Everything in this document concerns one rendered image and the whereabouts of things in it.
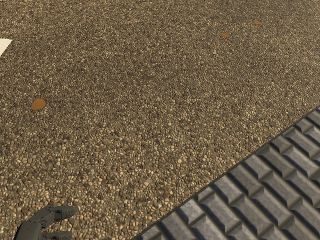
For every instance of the robot left hand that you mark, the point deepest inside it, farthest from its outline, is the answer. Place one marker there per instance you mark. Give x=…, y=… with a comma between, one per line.
x=43, y=218

